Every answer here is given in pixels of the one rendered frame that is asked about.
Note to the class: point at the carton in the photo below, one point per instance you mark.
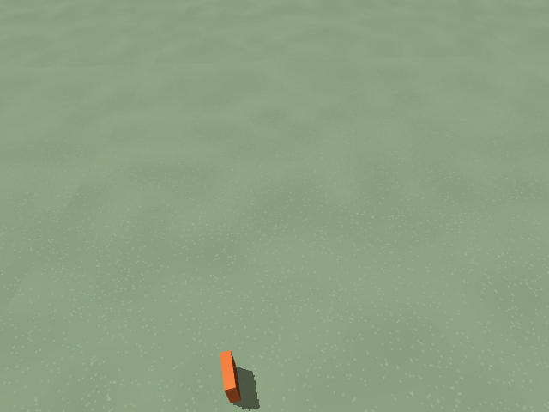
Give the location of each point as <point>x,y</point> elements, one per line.
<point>230,376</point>

